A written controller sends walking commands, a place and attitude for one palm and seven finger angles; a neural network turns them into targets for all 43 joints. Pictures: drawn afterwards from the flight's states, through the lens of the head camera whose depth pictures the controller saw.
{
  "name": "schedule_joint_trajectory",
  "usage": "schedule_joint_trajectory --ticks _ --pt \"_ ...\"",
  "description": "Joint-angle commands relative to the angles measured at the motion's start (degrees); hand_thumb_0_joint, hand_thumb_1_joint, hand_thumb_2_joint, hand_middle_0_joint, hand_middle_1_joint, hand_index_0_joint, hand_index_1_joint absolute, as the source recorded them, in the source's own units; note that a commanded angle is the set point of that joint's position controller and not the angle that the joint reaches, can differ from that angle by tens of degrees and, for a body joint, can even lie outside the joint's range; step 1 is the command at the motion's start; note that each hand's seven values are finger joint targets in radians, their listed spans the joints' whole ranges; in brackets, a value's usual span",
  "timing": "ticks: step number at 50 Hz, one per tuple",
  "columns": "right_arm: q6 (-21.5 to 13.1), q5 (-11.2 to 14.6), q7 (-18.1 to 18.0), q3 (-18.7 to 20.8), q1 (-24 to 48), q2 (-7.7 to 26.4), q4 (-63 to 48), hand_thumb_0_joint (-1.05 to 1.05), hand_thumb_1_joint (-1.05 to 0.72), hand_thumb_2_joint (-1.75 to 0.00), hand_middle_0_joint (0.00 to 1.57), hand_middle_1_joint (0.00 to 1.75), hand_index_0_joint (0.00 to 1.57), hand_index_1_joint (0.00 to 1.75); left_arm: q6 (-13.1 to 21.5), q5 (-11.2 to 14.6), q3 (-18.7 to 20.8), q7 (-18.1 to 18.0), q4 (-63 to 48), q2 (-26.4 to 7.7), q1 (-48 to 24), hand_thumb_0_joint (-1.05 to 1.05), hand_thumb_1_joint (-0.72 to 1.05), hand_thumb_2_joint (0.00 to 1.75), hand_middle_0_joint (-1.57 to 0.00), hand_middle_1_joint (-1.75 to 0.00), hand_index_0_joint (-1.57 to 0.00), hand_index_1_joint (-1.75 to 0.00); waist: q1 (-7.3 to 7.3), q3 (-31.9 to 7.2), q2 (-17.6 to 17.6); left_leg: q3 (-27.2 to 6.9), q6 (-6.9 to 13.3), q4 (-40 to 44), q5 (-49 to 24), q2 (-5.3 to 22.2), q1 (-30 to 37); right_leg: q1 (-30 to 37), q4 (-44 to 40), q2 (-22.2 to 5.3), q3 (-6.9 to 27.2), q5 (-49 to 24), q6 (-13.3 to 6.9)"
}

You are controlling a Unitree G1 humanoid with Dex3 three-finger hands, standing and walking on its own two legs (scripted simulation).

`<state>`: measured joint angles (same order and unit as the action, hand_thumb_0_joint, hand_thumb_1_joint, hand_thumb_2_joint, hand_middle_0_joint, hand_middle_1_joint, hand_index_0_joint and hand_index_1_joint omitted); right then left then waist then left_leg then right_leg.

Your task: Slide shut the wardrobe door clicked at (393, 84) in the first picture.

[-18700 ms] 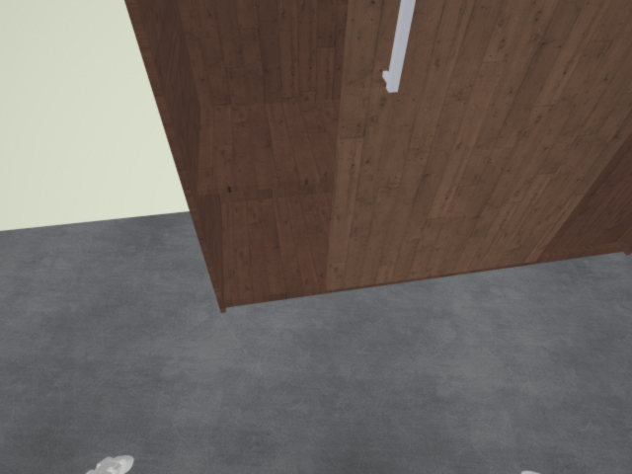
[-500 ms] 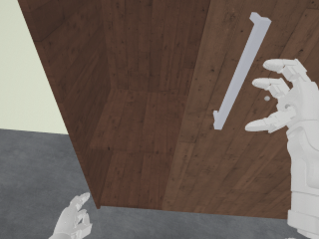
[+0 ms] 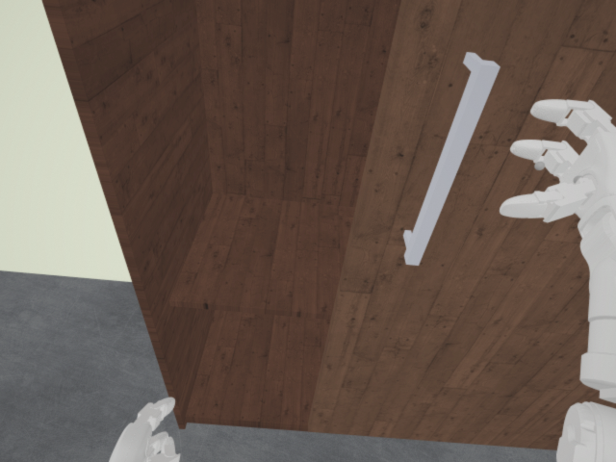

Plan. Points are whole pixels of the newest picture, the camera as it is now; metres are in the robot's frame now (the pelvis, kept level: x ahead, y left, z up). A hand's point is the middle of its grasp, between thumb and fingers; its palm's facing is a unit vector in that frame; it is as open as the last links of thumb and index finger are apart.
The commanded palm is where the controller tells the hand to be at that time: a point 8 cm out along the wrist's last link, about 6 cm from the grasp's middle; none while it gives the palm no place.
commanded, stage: move the hooked fingers beside the handle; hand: right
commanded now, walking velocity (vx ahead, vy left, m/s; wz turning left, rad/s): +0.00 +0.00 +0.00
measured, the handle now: (438, 172) +0.42 -0.14 +0.23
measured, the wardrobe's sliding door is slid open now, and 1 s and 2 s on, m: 0.37 0.37 0.37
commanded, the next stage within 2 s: feel for the door with the fingertips in 1.30 s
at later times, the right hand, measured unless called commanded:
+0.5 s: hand (491, 224) +0.37 -0.21 +0.20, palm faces +0.02 +1.00 -0.06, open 14.0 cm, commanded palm +0.33 -0.24 +0.23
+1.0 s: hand (484, 228) +0.33 -0.18 +0.21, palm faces +0.02 +1.00 -0.05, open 14.0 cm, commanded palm +0.33 -0.24 +0.24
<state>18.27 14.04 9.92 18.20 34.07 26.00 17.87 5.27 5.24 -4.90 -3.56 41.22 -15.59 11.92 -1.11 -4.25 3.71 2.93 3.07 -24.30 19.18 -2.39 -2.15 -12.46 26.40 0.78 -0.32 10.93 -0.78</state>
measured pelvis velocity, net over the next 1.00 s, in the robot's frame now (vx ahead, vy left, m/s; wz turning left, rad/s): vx -0.01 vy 0.00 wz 0.01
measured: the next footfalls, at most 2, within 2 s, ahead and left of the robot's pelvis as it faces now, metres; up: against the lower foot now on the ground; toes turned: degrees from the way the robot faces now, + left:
none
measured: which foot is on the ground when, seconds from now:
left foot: down 0.00-1.00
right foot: down 0.00-1.00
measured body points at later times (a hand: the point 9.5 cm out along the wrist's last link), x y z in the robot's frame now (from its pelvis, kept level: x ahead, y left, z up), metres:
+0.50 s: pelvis -0.01 -0.01 +0.00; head -0.04 +0.03 +0.45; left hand +0.16 +0.24 -0.10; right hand +0.36 -0.26 +0.20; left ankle -0.06 +0.08 -0.74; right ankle +0.04 -0.11 -0.74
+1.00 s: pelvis -0.01 +0.00 +0.00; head -0.02 +0.03 +0.45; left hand +0.17 +0.24 -0.09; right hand +0.33 -0.23 +0.22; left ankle -0.06 +0.08 -0.74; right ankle +0.04 -0.11 -0.74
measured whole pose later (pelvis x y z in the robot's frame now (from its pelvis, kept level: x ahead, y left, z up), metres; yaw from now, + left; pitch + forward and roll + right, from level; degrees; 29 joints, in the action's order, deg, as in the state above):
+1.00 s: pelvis -0.01 +0.00 +0.00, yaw +0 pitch -3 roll -1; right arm 14.8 14.7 9.4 14.6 19.1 17.4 2.1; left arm 7.6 4.1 -4.3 -3.6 38.1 -16.7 10.8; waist -1.3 0.2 3.0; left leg 2.6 3.3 -25.7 19.0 -2.2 -3.8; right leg -13.0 25.7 0.8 -0.7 9.8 -0.7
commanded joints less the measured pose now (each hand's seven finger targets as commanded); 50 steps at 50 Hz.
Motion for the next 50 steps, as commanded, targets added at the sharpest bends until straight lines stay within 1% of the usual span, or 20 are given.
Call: schedule_joint_trajectory --ticks 1,5,6,9,10,12,15,16,18,22,26,28,30,32,35,37,40,43,46,50 --pt "5.80 1.38 5.77 -11.13 9.61 -5.29 8.42 0.00 0.50 -0.30 0.30 1.20 0.30 1.20 2.79 2.41 3.08 0.25 -9.87 -8.76 -9.37 0.00 0.90 0.90 -0.20 -0.30 -0.20 -0.30 2.36 4.34 -9.49 -2.84 -3.97 5.99 -15.39 2.83 -16.59 5.72 -1.04 -0.63 2.67 -1.19 -2.88" --pt "-4.99 3.24 3.39 -4.34 31.17 4.46 -23.84 0.00 0.50 -0.30 0.30 1.20 0.30 1.20 5.59 0.55 3.24 -0.17 -12.56 -7.44 -10.27 0.00 0.90 0.90 -0.20 -0.30 -0.20 -0.30 2.10 -10.27 -3.98 -2.95 -1.89 3.55 -18.47 2.73 -12.61 13.43 0.34 0.10 3.64 -6.34 -3.04" --pt "-9.26 2.46 1.06 2.74 38.25 13.52 -35.91 0.00 0.50 -0.30 0.30 1.20 0.30 1.20 6.43 -0.18 3.47 -0.09 -13.11 -8.08 -9.63 0.00 0.90 0.90 -0.20 -0.30 -0.20 -0.30 1.05 -19.49 0.65 -3.04 -1.21 2.83 -19.63 2.44 -9.69 19.00 0.36 0.15 4.50 -10.02 -2.68" --pt "-17.00 1.31 -4.85 12.87 31.85 20.46 -46.13 0.00 0.50 -0.30 0.30 1.20 0.30 1.20 8.32 -2.19 3.00 -0.31 -11.27 -6.93 -7.19 0.00 0.90 0.90 -0.20 -0.30 -0.20 -0.30 -1.56 -32.50 5.86 -2.16 -0.74 -1.10 -25.24 1.96 -4.73 27.77 0.63 -1.22 4.94 -22.09 -1.31" --pt "-17.31 0.41 -6.14 14.53 27.87 22.83 -43.38 0.00 0.50 -0.30 0.30 1.20 0.30 1.20 8.29 -2.54 2.84 -0.21 -9.93 -6.76 -6.90 0.00 0.90 0.90 -0.20 -0.30 -0.20 -0.30 -2.39 -31.57 5.25 -2.01 -0.72 -0.95 -25.31 1.92 -4.40 26.02 0.36 -1.55 5.02 -22.88 -0.84" --pt "-13.68 -0.49 -6.71 11.41 21.83 17.10 -31.78 0.00 0.50 -0.30 0.30 1.20 0.30 1.20 7.28 -2.11 3.09 -0.09 -9.20 -5.92 -8.50 0.00 0.90 0.90 -0.20 -0.30 -0.20 -0.30 -2.06 -25.00 4.92 -2.17 -0.79 0.00 -27.18 2.18 -2.66 21.74 -0.71 -1.50 3.78 -21.45 -1.14" --pt "0.46 0.12 -2.96 3.09 11.53 8.31 -2.25 0.00 0.50 -0.30 0.30 1.20 0.30 1.20 3.51 -0.31 3.54 0.13 -7.21 -7.62 -9.67 0.00 0.90 0.90 -0.20 -0.30 -0.20 -0.30 -1.63 -2.41 -4.77 -1.83 -1.34 4.36 -24.51 2.23 -6.68 7.25 -2.40 0.05 1.85 -10.93 -1.75" --pt "2.56 -0.10 -0.99 -1.56 6.68 2.08 3.46 0.00 0.50 -0.30 0.30 1.20 0.30 1.20 2.49 -0.07 2.97 -0.27 -7.21 -7.26 -8.60 0.00 0.90 0.90 -0.20 -0.30 -0.20 -0.30 0.51 3.52 -8.17 -1.93 -2.59 5.95 -20.91 2.10 -10.55 5.47 -2.37 -0.42 1.08 -5.90 -2.00" --pt "5.10 0.24 2.25 -6.22 5.21 -0.34 12.11 0.00 0.50 -0.30 0.30 1.20 0.30 1.20 1.40 1.45 2.65 -0.73 -8.48 -8.74 -8.48 0.00 0.90 0.90 -0.20 -0.30 -0.20 -0.30 1.67 6.79 -10.29 -2.53 -3.44 7.84 -14.24 2.41 -14.64 3.35 -2.81 -0.48 1.50 -0.71 -2.16" --pt "4.39 1.84 6.18 -9.09 14.73 -2.59 2.31 0.00 0.50 -0.30 0.30 1.20 0.30 1.20 2.71 1.60 3.33 0.25 -10.64 -8.37 -9.03 0.00 0.90 0.90 -0.20 -0.30 -0.20 -0.30 2.09 0.84 -7.98 -2.60 -3.43 4.90 -18.48 2.86 -15.59 7.58 -0.56 -0.58 3.06 -3.94 -2.97" --pt "-11.90 2.56 0.38 4.56 37.73 15.17 -41.89 0.00 0.50 -0.30 0.30 1.20 0.30 1.20 6.22 -0.48 3.09 0.05 -14.00 -7.65 -9.52 0.00 0.90 0.90 -0.20 -0.30 -0.20 -0.30 0.59 -23.15 2.50 -2.89 -0.96 2.14 -22.82 2.15 -7.71 22.06 0.43 -0.07 4.24 -14.13 -2.56" --pt "-16.48 2.05 -3.59 11.00 34.10 19.13 -46.18 0.00 0.50 -0.30 0.30 1.20 0.30 1.20 7.58 -1.72 3.00 -0.32 -11.90 -7.17 -7.55 0.00 0.90 0.90 -0.20 -0.30 -0.20 -0.30 -0.55 -30.12 4.62 -2.35 -0.88 0.17 -24.41 1.75 -5.85 27.68 0.47 -1.16 4.85 -20.11 -1.70" --pt "-16.64 0.33 -6.21 12.55 27.94 20.72 -40.17 0.00 0.50 -0.30 0.30 1.20 0.30 1.20 7.87 -2.35 3.01 -0.23 -9.44 -6.77 -7.31 0.00 0.90 0.90 -0.20 -0.30 -0.20 -0.30 -1.82 -28.89 4.38 -2.06 -0.90 0.02 -24.44 1.89 -4.75 24.75 -0.20 -1.39 4.81 -20.98 -1.06" --pt "-11.51 -1.00 -6.45 7.86 23.68 13.84 -26.78 0.00 0.50 -0.30 0.30 1.20 0.30 1.20 6.52 -1.74 3.10 -0.24 -8.54 -6.10 -9.63 0.00 0.90 0.90 -0.20 -0.30 -0.20 -0.30 -1.00 -19.57 4.99 -2.29 -0.93 1.75 -23.60 2.03 -4.73 20.04 -1.54 -1.26 3.54 -16.23 -1.37" --pt "1.28 -0.37 -2.58 1.03 10.78 5.65 0.53 0.00 0.50 -0.30 0.30 1.20 0.30 1.20 2.86 -0.23 3.30 -0.34 -6.80 -7.61 -9.62 0.00 0.90 0.90 -0.20 -0.30 -0.20 -0.30 -0.59 0.72 -5.87 -2.15 -1.81 5.68 -20.81 2.13 -8.69 6.45 -2.68 -0.03 1.49 -7.03 -1.92" --pt "4.68 0.16 1.00 -4.85 3.49 -0.59 7.66 0.00 0.50 -0.30 0.30 1.20 0.30 1.20 1.58 0.73 2.85 -0.35 -8.52 -7.88 -8.66 0.00 0.90 0.90 -0.20 -0.30 -0.20 -0.30 0.49 4.48 -9.18 -2.53 -3.29 6.75 -19.08 2.45 -11.65 4.20 -2.42 -0.11 1.42 -3.69 -2.13" --pt "7.66 1.74 5.81 -6.04 3.49 -0.68 7.45 0.00 0.50 -0.30 0.30 1.20 0.30 1.20 1.25 1.74 3.12 0.40 -10.75 -8.84 -10.18 0.00 0.90 0.90 -0.20 -0.30 -0.20 -0.30 -0.05 0.97 -10.97 -3.05 -4.38 4.94 -24.48 3.20 -11.11 4.97 -1.00 -0.11 1.73 -6.03 -2.78" --pt "-0.92 3.33 5.38 -1.21 16.46 4.61 -17.24 0.00 0.50 -0.30 0.30 1.20 0.30 1.20 3.21 0.76 3.39 0.73 -14.00 -7.64 -10.70 0.00 0.90 0.90 -0.20 -0.30 -0.20 -0.30 0.45 -8.64 -8.55 -3.01 -3.70 2.95 -26.34 3.06 -9.88 10.14 0.56 0.42 2.03 -8.63 -3.18" --pt "-12.44 2.51 -0.20 9.68 32.27 19.30 -45.21 0.00 0.50 -0.30 0.30 1.20 0.30 1.20 5.58 -0.82 2.74 0.10 -14.46 -7.04 -10.28 0.00 0.90 0.90 -0.20 -0.30 -0.20 -0.30 -0.43 -22.36 2.33 -3.63 -1.64 1.89 -25.65 2.42 -5.47 19.80 0.51 0.14 2.86 -14.91 -2.94" --pt "-14.34 0.25 -4.86 10.59 25.47 18.69 -38.64 0.00 0.50 -0.30 0.30 1.20 0.30 1.20 7.31 -1.77 3.05 -0.17 -9.78 -6.80 -8.54 0.00 0.90 0.90 -0.20 -0.30 -0.20 -0.30 -1.36 -24.02 7.61 -2.43 -0.85 1.27 -25.11 2.16 -5.88 23.15 -0.13 -0.57 3.96 -19.71 -1.64"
